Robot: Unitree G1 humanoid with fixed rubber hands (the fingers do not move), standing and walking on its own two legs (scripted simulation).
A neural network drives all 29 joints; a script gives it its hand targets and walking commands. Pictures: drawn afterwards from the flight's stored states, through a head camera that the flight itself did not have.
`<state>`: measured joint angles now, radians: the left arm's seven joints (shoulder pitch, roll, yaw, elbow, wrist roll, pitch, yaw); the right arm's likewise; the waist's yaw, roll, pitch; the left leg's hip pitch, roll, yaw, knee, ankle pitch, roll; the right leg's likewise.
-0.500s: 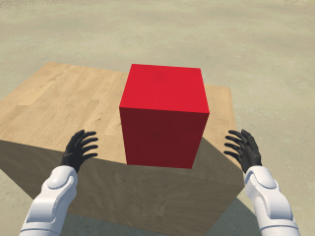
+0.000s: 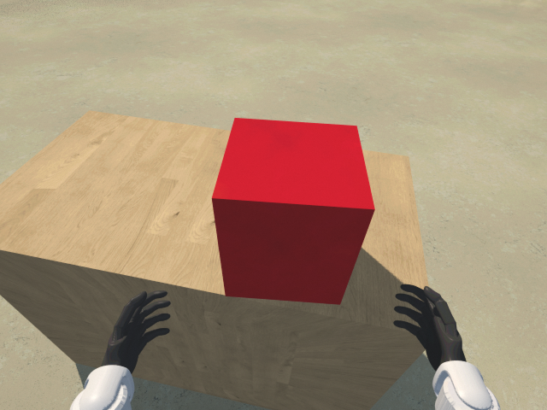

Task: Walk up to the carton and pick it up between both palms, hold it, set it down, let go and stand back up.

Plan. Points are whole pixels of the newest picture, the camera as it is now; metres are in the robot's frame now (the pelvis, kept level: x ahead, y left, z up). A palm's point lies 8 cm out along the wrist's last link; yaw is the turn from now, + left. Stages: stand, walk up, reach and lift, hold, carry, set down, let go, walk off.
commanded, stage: set down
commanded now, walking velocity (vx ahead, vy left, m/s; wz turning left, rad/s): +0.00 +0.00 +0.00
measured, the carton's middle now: (288, 213) +0.44 -0.02 +0.05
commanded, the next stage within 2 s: none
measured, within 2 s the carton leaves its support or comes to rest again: neither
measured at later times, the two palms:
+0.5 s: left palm (108, 384) +0.18 +0.22 +0.00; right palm (431, 386) +0.18 -0.21 +0.00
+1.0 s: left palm out of the picture +0.15 +0.22 -0.04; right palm out of the picture +0.14 -0.22 -0.04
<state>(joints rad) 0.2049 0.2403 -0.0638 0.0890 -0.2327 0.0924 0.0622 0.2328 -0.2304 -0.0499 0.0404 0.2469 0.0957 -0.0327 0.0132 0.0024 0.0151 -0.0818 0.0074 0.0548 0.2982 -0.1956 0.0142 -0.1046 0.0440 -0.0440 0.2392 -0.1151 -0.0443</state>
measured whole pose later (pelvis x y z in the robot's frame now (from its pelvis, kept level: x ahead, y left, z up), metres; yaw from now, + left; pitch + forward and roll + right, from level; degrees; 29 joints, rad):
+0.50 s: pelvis +0.02 +0.00 +0.00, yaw -1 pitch -2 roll -1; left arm 0.40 0.23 -0.02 -0.02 -0.16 0.19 0.02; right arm 0.46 -0.20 0.02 0.00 0.22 0.08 -0.05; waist 0.04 0.02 0.00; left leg -0.03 0.02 0.07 0.30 -0.24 0.01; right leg -0.04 0.06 -0.03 0.21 -0.13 -0.04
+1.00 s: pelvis +0.01 +0.00 +0.00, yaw -2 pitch -1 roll +0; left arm 0.39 0.23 -0.03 0.07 -0.10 0.37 0.03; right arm 0.42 -0.13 -0.02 0.18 0.13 0.18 -0.02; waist 0.05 -0.02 0.00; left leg -0.07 0.02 0.09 0.30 -0.21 0.01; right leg -0.11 0.06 -0.01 0.25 -0.12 -0.05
